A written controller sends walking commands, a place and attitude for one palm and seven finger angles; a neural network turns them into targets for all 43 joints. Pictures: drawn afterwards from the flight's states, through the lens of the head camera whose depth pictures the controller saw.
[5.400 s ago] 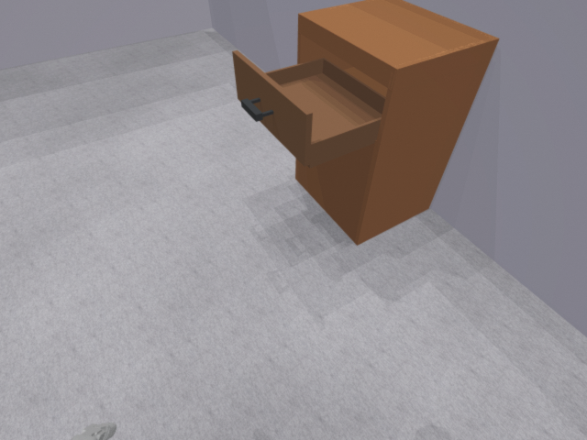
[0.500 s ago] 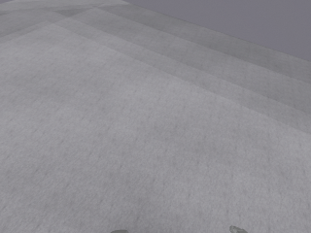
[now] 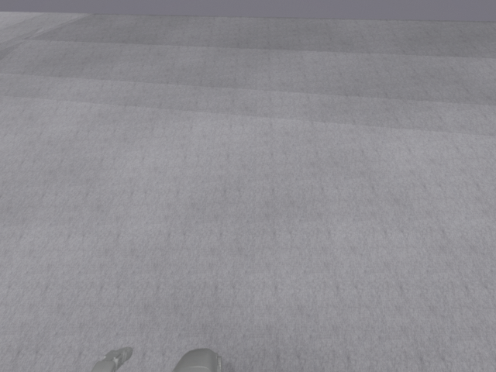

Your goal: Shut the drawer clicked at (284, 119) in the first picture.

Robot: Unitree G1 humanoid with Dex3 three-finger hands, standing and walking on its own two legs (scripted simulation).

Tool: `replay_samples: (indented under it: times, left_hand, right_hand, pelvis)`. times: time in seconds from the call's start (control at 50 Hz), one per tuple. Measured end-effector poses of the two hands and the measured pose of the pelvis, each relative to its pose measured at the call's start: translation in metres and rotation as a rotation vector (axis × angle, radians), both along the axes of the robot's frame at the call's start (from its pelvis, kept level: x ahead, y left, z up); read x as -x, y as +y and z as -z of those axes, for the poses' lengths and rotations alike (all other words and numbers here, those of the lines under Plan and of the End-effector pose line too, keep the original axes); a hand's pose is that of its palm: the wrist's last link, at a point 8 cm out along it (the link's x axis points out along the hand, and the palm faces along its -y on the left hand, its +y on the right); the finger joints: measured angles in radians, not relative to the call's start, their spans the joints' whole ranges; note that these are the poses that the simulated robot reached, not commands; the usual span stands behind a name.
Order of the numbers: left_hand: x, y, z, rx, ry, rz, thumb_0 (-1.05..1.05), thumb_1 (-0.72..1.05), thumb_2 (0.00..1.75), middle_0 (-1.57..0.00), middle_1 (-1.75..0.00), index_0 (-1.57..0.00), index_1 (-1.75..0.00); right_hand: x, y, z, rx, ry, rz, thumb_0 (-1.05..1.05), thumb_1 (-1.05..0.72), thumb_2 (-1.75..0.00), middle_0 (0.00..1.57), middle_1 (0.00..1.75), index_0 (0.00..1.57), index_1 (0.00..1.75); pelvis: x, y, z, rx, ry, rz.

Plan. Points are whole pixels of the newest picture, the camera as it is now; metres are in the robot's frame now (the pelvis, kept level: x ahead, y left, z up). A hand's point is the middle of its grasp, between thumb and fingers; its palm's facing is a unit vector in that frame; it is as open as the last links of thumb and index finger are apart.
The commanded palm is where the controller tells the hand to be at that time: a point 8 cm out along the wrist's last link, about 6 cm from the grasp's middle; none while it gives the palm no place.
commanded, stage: walk to a spot facing it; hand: left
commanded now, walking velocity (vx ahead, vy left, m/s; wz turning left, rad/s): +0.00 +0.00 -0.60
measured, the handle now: out of the picture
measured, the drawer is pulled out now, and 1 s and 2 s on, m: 0.29 0.29 0.29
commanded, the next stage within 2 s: turn to face it in 1.54 s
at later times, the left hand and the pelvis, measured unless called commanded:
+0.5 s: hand (142, 370) +0.14 +0.23 -0.16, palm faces -0.23 -0.95 -0.21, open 7.4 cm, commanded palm none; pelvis +0.00 +0.04 +0.01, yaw -17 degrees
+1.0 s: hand (199, 352) +0.17 +0.12 -0.14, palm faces -0.52 -0.82 -0.23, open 7.4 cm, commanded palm none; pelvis +0.02 -0.02 +0.01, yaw -34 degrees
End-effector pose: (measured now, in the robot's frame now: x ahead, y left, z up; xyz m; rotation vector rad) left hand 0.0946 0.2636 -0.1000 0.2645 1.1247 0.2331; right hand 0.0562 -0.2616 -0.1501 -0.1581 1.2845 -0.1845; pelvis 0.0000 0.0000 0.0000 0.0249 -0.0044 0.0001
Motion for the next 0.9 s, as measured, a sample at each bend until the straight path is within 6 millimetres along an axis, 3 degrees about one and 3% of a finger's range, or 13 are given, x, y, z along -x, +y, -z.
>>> replay_samples:
  times: [0.1,0.2,0.36,0.42,0.56,0.66,0.8,0.84,0.9]
  left_hand:
    - [-0.016,-0.017,-0.001,0.029,0.035,0.073,0.0,0.91,0.9,-0.2,-0.3,-0.2,-0.3]
    - [-0.025,-0.024,0.006,0.067,0.048,0.123,0.0,0.91,0.9,-0.21,-0.3,-0.2,-0.3]
    - [-0.033,-0.005,0.03,0.108,0.093,0.184,0.0,0.91,0.9,-0.21,-0.3,-0.2,-0.3]
    - [-0.04,0.004,0.036,0.116,0.105,0.213,0.01,0.91,0.9,-0.21,-0.3,-0.2,-0.3]
    - [-0.058,0.009,0.025,0.106,0.127,0.295,0.01,0.91,0.9,-0.2,-0.3,-0.2,-0.3]
    - [-0.078,-0.014,0.022,0.089,0.133,0.384,0.01,0.91,0.9,-0.2,-0.3,-0.19,-0.3]
    - [-0.11,-0.076,0.021,0.063,0.043,0.542,0.01,0.91,0.9,-0.2,-0.3,-0.19,-0.3]
    - [-0.111,-0.088,0.016,0.067,0.021,0.55,0.0,0.91,0.9,-0.2,-0.3,-0.19,-0.3]
    - [-0.104,-0.097,0.01,0.066,0.043,0.563,0.0,0.91,0.9,-0.2,-0.3,-0.2,-0.3]
  right_hand:
    - [0.01,-0.011,-0.016,0.019,-0.019,0.052,0.01,-0.91,-0.9,0.2,0.3,0.2,0.3]
    - [0.011,-0.008,-0.024,0.037,-0.041,0.089,0.01,-0.91,-0.9,0.2,0.3,0.2,0.3]
    - [0.005,0.019,-0.038,0.08,-0.142,0.144,0.01,-0.91,-0.9,0.2,0.3,0.2,0.3]
    - [0.016,0.032,-0.042,0.091,-0.155,0.162,0.01,-0.91,-0.9,0.2,0.3,0.2,0.3]
    - [0.054,0.049,-0.047,0.076,-0.108,0.254,0.01,-0.91,-0.9,0.21,0.3,0.2,0.3]
    - [0.092,0.048,-0.038,0.051,-0.067,0.353,0.01,-0.91,-0.9,0.21,0.3,0.2,0.3]
    - [0.159,0.026,-0.004,0.012,0.013,0.493,0.01,-0.91,-0.9,0.21,0.3,0.2,0.3]
    - [0.168,0.019,-0.004,0.008,0.05,0.511,0.01,-0.91,-0.9,0.21,0.3,0.2,0.3]
    - [0.165,0.006,-0.014,0.013,0.035,0.529,0.01,-0.91,-0.9,0.2,0.3,0.2,0.3]
  pelvis:
    - [-0.003,-0.005,-0.009,-0.008,0.017,0.056]
    - [-0.004,0.0,-0.011,0.001,0.022,0.113]
    - [-0.002,0.026,-0.004,0.028,0.03,0.211]
    - [0.0,0.036,-0.003,0.024,0.022,0.251]
    - [-0.001,0.042,-0.013,0.048,0.013,0.341]
    - [0.002,0.035,-0.012,0.052,0.011,0.41]
    - [0.009,0.007,0.008,0.042,0.011,0.499]
    - [0.007,0.001,0.005,0.043,0.008,0.512]
    - [0.0,-0.008,-0.004,0.031,0.008,0.545]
